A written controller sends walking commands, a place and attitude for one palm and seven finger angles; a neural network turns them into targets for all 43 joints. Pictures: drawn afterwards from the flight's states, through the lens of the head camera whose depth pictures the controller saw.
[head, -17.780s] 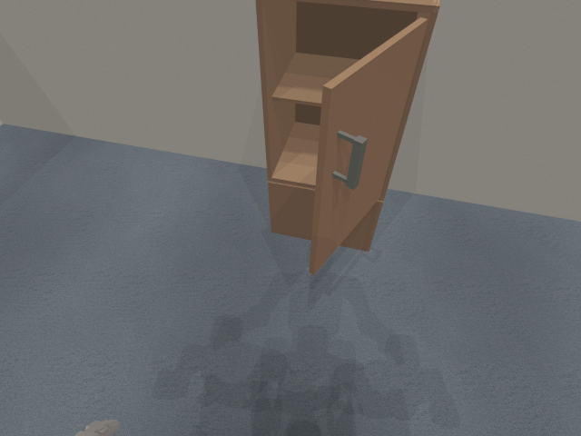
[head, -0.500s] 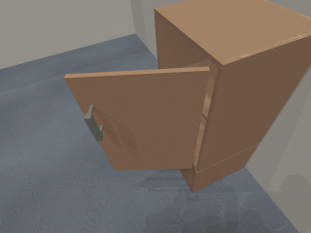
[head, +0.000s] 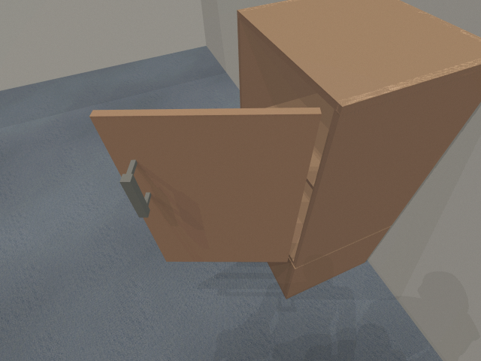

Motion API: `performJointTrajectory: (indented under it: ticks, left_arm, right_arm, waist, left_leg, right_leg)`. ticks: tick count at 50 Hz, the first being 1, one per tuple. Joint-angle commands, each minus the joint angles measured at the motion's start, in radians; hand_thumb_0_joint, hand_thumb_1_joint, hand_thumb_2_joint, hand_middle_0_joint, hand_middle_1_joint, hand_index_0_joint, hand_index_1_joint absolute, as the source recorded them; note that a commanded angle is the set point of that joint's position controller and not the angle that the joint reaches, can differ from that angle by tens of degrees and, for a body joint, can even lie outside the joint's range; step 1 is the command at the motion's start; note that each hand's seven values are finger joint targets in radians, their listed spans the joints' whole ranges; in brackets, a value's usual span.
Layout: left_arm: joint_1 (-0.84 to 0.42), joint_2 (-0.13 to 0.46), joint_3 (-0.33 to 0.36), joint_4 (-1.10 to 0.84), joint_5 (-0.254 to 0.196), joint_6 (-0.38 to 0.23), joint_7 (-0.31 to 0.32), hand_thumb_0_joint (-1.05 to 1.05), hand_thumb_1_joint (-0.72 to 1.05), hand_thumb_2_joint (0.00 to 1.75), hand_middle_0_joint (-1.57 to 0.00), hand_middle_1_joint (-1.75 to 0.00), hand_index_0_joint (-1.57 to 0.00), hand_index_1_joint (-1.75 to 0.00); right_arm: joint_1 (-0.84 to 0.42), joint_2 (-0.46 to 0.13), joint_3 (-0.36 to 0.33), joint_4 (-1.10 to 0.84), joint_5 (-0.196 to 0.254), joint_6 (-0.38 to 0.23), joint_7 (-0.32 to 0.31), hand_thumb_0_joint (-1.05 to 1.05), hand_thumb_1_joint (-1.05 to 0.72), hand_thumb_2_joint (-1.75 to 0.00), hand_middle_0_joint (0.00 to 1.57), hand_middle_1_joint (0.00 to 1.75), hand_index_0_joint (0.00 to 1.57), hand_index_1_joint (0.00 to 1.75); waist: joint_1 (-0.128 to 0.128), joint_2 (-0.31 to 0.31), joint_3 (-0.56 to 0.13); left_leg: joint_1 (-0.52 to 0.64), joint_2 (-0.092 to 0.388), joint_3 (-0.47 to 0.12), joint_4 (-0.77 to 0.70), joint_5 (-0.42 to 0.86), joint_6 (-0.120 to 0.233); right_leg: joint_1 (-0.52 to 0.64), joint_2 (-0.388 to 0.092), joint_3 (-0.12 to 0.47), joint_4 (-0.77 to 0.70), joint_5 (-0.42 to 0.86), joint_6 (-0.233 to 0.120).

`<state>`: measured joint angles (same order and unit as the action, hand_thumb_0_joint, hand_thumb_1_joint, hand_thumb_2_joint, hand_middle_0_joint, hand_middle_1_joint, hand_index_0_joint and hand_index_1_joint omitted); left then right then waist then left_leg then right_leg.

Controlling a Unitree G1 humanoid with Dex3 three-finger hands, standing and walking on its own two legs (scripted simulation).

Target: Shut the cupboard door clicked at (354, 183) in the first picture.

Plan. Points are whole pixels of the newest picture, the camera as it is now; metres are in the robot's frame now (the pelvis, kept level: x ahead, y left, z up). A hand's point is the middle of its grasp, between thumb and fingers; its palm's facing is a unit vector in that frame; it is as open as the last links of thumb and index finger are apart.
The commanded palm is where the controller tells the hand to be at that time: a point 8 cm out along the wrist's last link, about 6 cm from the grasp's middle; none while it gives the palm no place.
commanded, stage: look again from close up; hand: left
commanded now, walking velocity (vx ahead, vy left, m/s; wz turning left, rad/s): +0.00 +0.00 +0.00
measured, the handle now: (138, 189) +0.43 +0.24 +0.00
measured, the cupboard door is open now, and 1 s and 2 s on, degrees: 66 66 66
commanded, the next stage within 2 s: raise the hand and make a fist in 0.46 s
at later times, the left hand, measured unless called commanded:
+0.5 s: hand out of the picture +0.01 +0.18 -0.17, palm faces +0.01 -0.98 -0.21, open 7.3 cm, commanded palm none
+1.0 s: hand out of the picture +0.13 +0.19 -0.08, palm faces +0.06 -1.00 +0.03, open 6.1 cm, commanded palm +0.12 +0.24 -0.05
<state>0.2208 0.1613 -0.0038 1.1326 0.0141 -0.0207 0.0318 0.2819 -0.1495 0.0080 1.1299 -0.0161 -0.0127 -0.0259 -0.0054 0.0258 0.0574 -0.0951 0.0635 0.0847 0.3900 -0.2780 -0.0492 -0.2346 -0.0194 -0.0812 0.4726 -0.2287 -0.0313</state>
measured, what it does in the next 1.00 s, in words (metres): lowers itself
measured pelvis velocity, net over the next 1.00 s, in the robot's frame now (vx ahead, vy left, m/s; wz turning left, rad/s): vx -0.06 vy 0.02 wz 0.04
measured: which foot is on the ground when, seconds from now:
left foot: down 0.00-1.00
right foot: down 0.00-1.00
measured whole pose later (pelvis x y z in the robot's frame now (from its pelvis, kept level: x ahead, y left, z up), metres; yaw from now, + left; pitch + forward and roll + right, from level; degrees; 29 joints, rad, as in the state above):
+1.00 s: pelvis -0.06 +0.02 -0.10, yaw +3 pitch +13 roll +1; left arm 0.45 0.16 0.05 0.08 -0.21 -0.51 -0.22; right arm 0.13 -0.29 -0.08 0.45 0.02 -0.25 -0.01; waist 0.03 -0.06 -0.10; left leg -0.86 0.04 0.04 1.20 -0.57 -0.01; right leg -0.94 -0.10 -0.08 1.18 -0.46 -0.01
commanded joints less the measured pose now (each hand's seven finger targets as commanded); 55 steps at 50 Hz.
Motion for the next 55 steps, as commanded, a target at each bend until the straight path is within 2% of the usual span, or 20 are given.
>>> performJointTrajectory:
  ticks: [1,27,28,29,30,31,32,33,34,35,36,38,39,40,41,43,44,47,51,55]
  left_arm:
    - [0.044,0.119,0.023,-0.034,-0.004,-0.011,0.001,0.00,0.90,0.90,-0.20,-0.30,-0.20,-0.30]
    - [0.067,0.094,0.023,-0.026,-0.002,-0.008,0.002,0.00,0.90,0.90,-0.20,-0.30,-0.20,-0.30]
    - [0.196,0.129,0.028,0.023,0.002,-0.024,0.042,0.00,0.90,0.90,-0.20,-0.30,-0.20,-0.30]
    - [-0.710,0.702,0.383,-1.555,-0.142,-0.328,0.026,0.00,0.90,0.90,-0.20,-0.30,-0.20,-0.30]
    - [-0.031,0.215,0.055,-1.238,-0.133,-0.228,0.048,0.00,0.90,0.90,-0.22,-0.32,-0.22,-0.32]
    - [0.159,-0.012,-0.015,-1.193,-0.193,-0.087,0.064,0.00,0.90,0.90,-0.24,-0.34,-0.24,-0.34]
    - [0.110,-0.021,-0.029,-1.071,-0.166,-0.081,0.074,0.00,0.90,0.90,-0.25,-0.36,-0.25,-0.36]
    - [0.036,-0.014,-0.005,-1.090,-0.176,-0.128,0.069,0.00,0.90,0.90,-0.27,-0.38,-0.27,-0.38]
    - [0.072,0.014,0.051,-1.021,-0.173,-0.188,0.049,0.00,0.90,0.90,-0.29,-0.40,-0.29,-0.40]
    - [0.178,-0.018,0.057,-0.960,-0.186,-0.257,0.012,0.00,0.90,0.90,-0.31,-0.42,-0.31,-0.42]
    - [0.298,-0.026,0.078,-0.897,-0.203,-0.325,-0.037,0.00,0.90,0.90,-0.33,-0.44,-0.33,-0.44]
    - [0.382,-0.060,0.093,-0.888,-0.243,-0.501,-0.152,0.00,0.90,0.90,-0.36,-0.48,-0.36,-0.48]
    - [0.382,-0.035,0.119,-0.891,-0.260,-0.592,-0.215,0.00,0.90,0.90,-0.38,-0.50,-0.38,-0.50]
    - [0.362,0.001,0.139,-0.901,-0.261,-0.679,-0.280,0.00,0.90,0.90,-0.40,-0.52,-0.40,-0.52]
    - [0.369,0.071,0.205,-0.879,-0.254,-0.708,-0.307,0.00,0.90,0.90,-0.42,-0.54,-0.42,-0.54]
    - [0.326,0.087,0.177,-1.021,-0.255,-0.662,-0.329,0.00,0.90,0.90,-0.46,-0.58,-0.46,-0.58]
    - [0.294,0.085,0.160,-1.091,-0.260,-0.622,-0.323,0.00,0.90,0.90,-0.47,-0.60,-0.47,-0.60]
    - [0.110,0.132,0.155,-1.374,-0.256,-0.569,-0.251,0.00,0.90,0.90,-0.53,-0.66,-0.53,-0.66]
    - [-0.007,0.115,0.075,-1.625,-0.231,-0.598,-0.188,0.00,0.90,0.90,-0.60,-0.74,-0.60,-0.74]
    - [0.070,0.091,0.027,-1.508,-0.216,-0.520,-0.228,0.00,0.90,0.90,-0.68,-0.82,-0.68,-0.82]
  right_arm:
    - [0.095,-0.065,-0.013,-0.014,0.000,-0.012,-0.006,0.00,-0.90,-0.90,0.20,0.30,0.20,0.30]
    - [0.103,-0.053,-0.014,0.000,0.001,-0.017,-0.011,0.00,-0.90,-0.90,0.20,0.30,0.20,0.30]
    - [-0.033,-0.119,-0.035,-0.072,0.014,-0.026,0.000,0.00,-0.90,-0.90,0.20,0.30,0.20,0.30]
    - [0.064,-0.326,-0.061,-0.351,0.004,-0.235,-0.138,0.00,-0.90,-0.90,0.20,0.30,0.20,0.30]
    - [-0.043,-0.190,-0.025,-0.366,0.038,-0.276,-0.111,0.00,-0.90,-0.90,0.20,0.30,0.20,0.30]
    - [-0.080,-0.173,-0.025,-0.387,0.052,-0.314,-0.087,0.00,-0.90,-0.90,0.20,0.30,0.20,0.30]
    - [-0.056,-0.189,-0.034,-0.354,0.067,-0.341,-0.075,0.00,-0.90,-0.90,0.20,0.30,0.20,0.30]
    - [-0.044,-0.210,-0.061,-0.391,0.049,-0.356,-0.059,0.00,-0.90,-0.90,0.20,0.30,0.20,0.30]
    - [-0.038,-0.221,-0.077,-0.422,0.030,-0.363,-0.050,0.00,-0.90,-0.90,0.20,0.30,0.20,0.30]
    - [-0.059,-0.215,-0.085,-0.460,0.018,-0.371,-0.035,0.00,-0.90,-0.90,0.20,0.30,0.20,0.30]
    - [-0.081,-0.205,-0.090,-0.511,0.020,-0.378,-0.016,0.00,-0.90,-0.90,0.20,0.30,0.20,0.30]
    - [-0.096,-0.194,-0.099,-0.568,0.014,-0.374,0.019,0.00,-0.90,-0.90,0.20,0.30,0.20,0.30]
    - [-0.106,-0.198,-0.105,-0.587,0.011,-0.365,0.032,0.00,-0.90,-0.90,0.20,0.30,0.20,0.30]
    - [-0.120,-0.206,-0.111,-0.613,0.010,-0.354,0.044,0.00,-0.90,-0.90,0.20,0.30,0.20,0.30]
    - [-0.119,-0.211,-0.123,-0.640,0.014,-0.338,0.052,0.00,-0.90,-0.90,0.20,0.30,0.20,0.30]
    - [-0.166,-0.221,-0.118,-0.739,0.028,-0.308,0.054,0.00,-0.90,-0.90,0.20,0.30,0.20,0.30]
    - [-0.178,-0.217,-0.113,-0.777,0.038,-0.293,0.048,0.00,-0.90,-0.90,0.20,0.30,0.20,0.30]
    - [-0.142,-0.220,-0.102,-0.832,0.034,-0.270,0.020,0.00,-0.90,-0.90,0.20,0.30,0.20,0.30]
    - [-0.091,-0.214,-0.076,-0.826,0.019,-0.268,-0.006,0.00,-0.90,-0.90,0.20,0.30,0.20,0.30]
    - [-0.078,-0.227,-0.062,-0.800,0.024,-0.268,-0.020,0.00,-0.90,-0.90,0.20,0.30,0.20,0.30]
  waist:
    - [0.003,-0.028,-0.011]
    - [0.009,-0.014,0.011]
    - [0.062,-0.094,-0.031]
    - [-0.096,-0.041,-0.440]
    - [-0.011,0.340,-0.555]
    - [0.017,0.276,-0.422]
    - [-0.046,0.052,-0.151]
    - [-0.073,-0.053,-0.032]
    - [-0.058,-0.164,-0.012]
    - [-0.024,-0.242,-0.029]
    - [0.024,-0.222,-0.046]
    - [0.061,-0.292,-0.124]
    - [0.067,-0.292,-0.155]
    - [0.064,-0.244,-0.172]
    - [0.087,-0.153,-0.213]
    - [0.098,-0.042,-0.293]
    - [0.093,-0.037,-0.312]
    - [0.046,0.049,-0.367]
    - [-0.031,0.068,-0.427]
    - [-0.049,0.030,-0.387]
  left_leg:
    - [-0.054,0.047,-0.044,-0.067,0.118,0.051]
    - [-0.063,0.051,-0.049,-0.074,0.140,0.059]
    - [-0.145,0.064,0.002,0.188,0.165,0.033]
    - [0.207,0.032,0.051,0.189,0.326,0.075]
    - [0.060,-0.061,0.006,0.119,0.491,0.089]
    - [-0.007,-0.023,-0.030,0.092,0.565,0.052]
    - [-0.114,-0.025,-0.063,0.115,0.431,0.055]
    - [-0.207,-0.041,-0.089,0.144,0.273,0.057]
    - [-0.303,-0.054,-0.096,0.180,0.147,0.057]
    - [-0.384,-0.065,-0.097,0.224,0.064,0.053]
    - [-0.447,-0.081,-0.084,0.263,0.026,0.040]
    - [-0.579,-0.095,-0.066,0.378,-0.028,0.025]
    - [-0.644,-0.102,-0.060,0.444,-0.045,0.021]
    - [-0.705,-0.105,-0.059,0.508,-0.064,0.020]
    - [-0.740,-0.107,-0.052,0.550,-0.061,0.026]
    - [-0.755,-0.116,-0.029,0.565,-0.091,0.045]
    - [-0.763,-0.116,-0.027,0.566,-0.150,0.052]
    - [-0.767,-0.093,-0.068,0.593,-0.199,0.065]
    - [-0.720,-0.073,-0.114,0.649,-0.157,0.075]
    - [-0.765,-0.066,-0.136,0.655,-0.202,0.069]
  right_leg:
    - [0.056,-0.101,0.119,-0.097,0.184,-0.021]
    - [0.060,-0.093,0.107,-0.085,0.196,-0.015]
    - [0.112,-0.165,0.170,-0.044,0.705,0.021]
    - [0.115,-0.078,0.172,0.030,0.526,0.020]
    - [0.133,-0.003,0.088,0.109,0.399,-0.007]
    - [0.109,-0.003,0.001,0.091,0.259,0.002]
    - [-0.035,0.000,-0.011,0.070,0.227,0.022]
    - [-0.136,-0.008,-0.024,0.070,0.164,0.033]
    - [-0.211,-0.011,-0.037,0.097,0.052,0.038]
    - [-0.259,-0.010,-0.033,0.130,-0.045,0.038]
    - [-0.262,-0.017,-0.017,0.170,-0.094,0.027]
    - [-0.305,-0.021,0.009,0.287,-0.135,0.015]
    - [-0.325,-0.027,0.041,0.338,-0.132,0.009]
    - [-0.361,-0.034,0.066,0.390,-0.136,-0.001]
    - [-0.360,-0.047,0.096,0.429,-0.124,-0.013]
    - [-0.387,-0.040,0.100,0.468,-0.166,-0.013]
    - [-0.413,-0.034,0.106,0.457,-0.256,-0.007]
    - [-0.492,-0.015,0.101,0.494,-0.323,-0.001]
    - [-0.561,0.008,0.058,0.544,-0.227,0.004]
    - [-0.595,0.011,0.037,0.539,-0.261,0.009]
